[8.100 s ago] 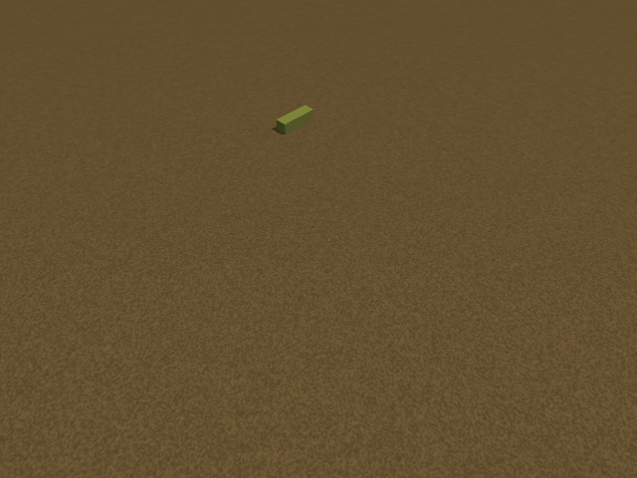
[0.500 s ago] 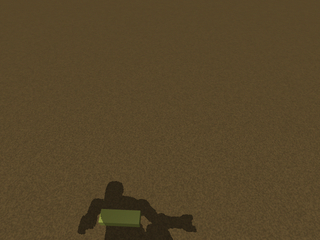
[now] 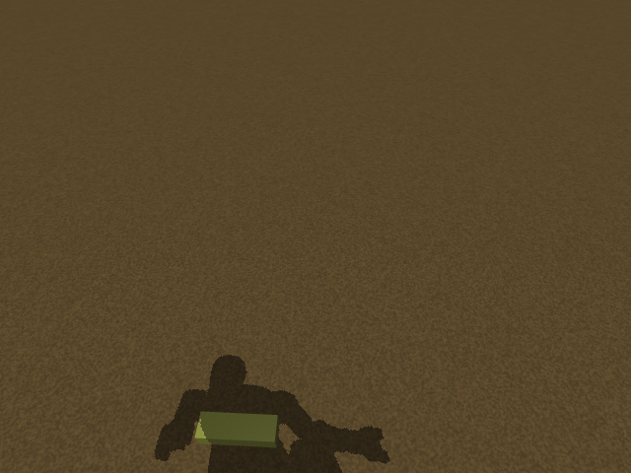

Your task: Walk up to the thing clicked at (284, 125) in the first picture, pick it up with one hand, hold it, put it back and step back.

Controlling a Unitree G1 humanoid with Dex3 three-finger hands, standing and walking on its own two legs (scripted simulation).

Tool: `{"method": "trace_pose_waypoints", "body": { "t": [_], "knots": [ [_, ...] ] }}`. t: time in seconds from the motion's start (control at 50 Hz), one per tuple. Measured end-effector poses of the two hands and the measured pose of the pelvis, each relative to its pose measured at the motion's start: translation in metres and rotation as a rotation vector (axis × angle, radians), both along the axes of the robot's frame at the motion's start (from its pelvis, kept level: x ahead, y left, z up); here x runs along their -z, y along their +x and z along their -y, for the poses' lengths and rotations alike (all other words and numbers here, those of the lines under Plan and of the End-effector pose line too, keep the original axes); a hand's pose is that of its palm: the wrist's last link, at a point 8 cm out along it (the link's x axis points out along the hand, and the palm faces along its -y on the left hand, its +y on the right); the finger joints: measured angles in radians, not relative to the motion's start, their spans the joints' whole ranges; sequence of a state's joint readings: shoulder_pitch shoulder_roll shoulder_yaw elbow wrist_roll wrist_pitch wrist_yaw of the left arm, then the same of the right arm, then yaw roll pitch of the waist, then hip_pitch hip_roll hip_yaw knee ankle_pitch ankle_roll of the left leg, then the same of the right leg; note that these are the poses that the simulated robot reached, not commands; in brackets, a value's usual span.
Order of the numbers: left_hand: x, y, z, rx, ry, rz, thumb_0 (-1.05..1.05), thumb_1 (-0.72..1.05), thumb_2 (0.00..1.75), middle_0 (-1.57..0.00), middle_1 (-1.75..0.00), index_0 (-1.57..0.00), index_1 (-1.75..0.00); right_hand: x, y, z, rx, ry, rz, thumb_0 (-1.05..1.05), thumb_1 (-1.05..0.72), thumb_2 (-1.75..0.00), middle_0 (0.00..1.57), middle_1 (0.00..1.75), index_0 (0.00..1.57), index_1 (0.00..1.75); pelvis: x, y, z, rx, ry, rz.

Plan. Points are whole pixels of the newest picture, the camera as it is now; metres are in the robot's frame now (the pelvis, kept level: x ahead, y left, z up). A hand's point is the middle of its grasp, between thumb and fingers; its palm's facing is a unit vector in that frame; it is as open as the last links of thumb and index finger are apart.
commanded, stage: stand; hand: left
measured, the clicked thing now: (238, 429) +0.38 +0.25 -0.75
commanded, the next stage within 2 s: none
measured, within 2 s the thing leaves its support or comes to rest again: neither
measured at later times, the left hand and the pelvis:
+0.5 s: hand out of the picture +0.07 +0.26 -0.16, palm faces -0.02 -0.94 -0.34, open 7.4 cm; pelvis +0.00 +0.00 +0.00, yaw +0 degrees
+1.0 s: hand out of the picture +0.07 +0.26 -0.16, palm faces -0.02 -0.94 -0.34, open 7.4 cm; pelvis +0.00 +0.01 +0.00, yaw +0 degrees
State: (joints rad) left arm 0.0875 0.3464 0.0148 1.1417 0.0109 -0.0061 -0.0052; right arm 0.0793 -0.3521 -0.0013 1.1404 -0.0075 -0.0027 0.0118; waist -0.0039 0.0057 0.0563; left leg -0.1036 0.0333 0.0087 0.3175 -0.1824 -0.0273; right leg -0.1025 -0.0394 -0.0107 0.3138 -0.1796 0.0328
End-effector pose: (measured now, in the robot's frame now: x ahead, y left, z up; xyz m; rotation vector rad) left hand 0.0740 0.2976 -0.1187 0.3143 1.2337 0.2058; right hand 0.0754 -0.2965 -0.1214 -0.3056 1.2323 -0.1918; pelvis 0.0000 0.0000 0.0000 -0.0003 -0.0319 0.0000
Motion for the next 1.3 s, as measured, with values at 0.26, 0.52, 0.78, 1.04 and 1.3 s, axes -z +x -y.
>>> {"method": "trace_pose_waypoints", "body": {
  "t": [0.26,0.52,0.78,1.04,1.3],
  "knots": [
    [0.0,-0.001,-0.001,0.005,-0.001,0.0,0.0,0.9,0.9,-0.2,-0.3,-0.2,-0.3,-0.001,-0.003,0.001,0.003,-0.006,-0.002,0.0,-0.9,-0.9,0.2,0.3,0.21,0.3,0.0,0.0,-0.001,0.001,0.0,0.002],
    [0.001,-0.007,-0.003,0.003,-0.001,-0.009,0.0,0.9,0.9,-0.2,-0.3,-0.2,-0.3,-0.002,-0.005,0.0,0.003,-0.007,-0.007,0.0,-0.9,-0.9,0.2,0.3,0.21,0.3,0.0,0.0,-0.003,-0.001,0.0,0.002],
    [0.001,-0.01,-0.006,0.001,0.001,-0.007,0.0,0.9,0.9,-0.2,-0.3,-0.2,-0.3,-0.002,-0.005,-0.004,-0.002,-0.006,0.001,0.0,-0.9,-0.9,0.2,0.3,0.21,0.3,0.0,-0.001,-0.005,-0.002,0.0,0.006],
    [0.002,-0.014,-0.007,-0.002,0.001,-0.024,0.0,0.9,0.9,-0.2,-0.3,-0.2,-0.3,-0.001,-0.008,-0.004,-0.002,-0.007,-0.015,0.0,-0.9,-0.9,0.2,0.3,0.21,0.3,0.0,0.0,-0.006,-0.003,0.001,0.003],
    [0.001,-0.01,-0.007,-0.001,0.002,-0.012,0.0,0.9,0.9,-0.2,-0.3,-0.2,-0.3,-0.001,-0.003,-0.005,-0.009,-0.006,-0.004,0.0,-0.9,-0.9,0.2,0.3,0.21,0.3,0.0,0.001,-0.006,-0.006,0.001,0.004]
  ]
}}
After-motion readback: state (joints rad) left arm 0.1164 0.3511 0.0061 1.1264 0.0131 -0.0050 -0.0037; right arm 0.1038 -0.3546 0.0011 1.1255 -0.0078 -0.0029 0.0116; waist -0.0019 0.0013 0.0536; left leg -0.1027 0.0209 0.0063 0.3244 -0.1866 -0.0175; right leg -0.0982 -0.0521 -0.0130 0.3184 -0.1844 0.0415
